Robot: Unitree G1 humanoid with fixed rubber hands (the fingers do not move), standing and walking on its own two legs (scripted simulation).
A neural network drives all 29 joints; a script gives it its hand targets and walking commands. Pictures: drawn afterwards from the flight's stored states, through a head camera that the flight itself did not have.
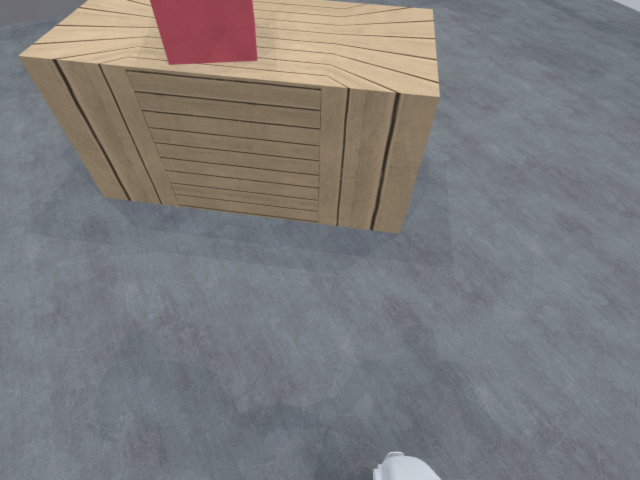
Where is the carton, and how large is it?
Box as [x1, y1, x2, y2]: [150, 0, 256, 64]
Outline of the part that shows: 150,0 169,64 256,60 255,32 251,0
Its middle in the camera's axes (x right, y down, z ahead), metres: -0.35 -0.73 +1.19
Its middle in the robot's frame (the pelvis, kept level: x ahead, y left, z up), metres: +1.38 +0.39 -0.04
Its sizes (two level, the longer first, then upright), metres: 0.270 0.265 0.228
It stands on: a pedestal, 0.63 m high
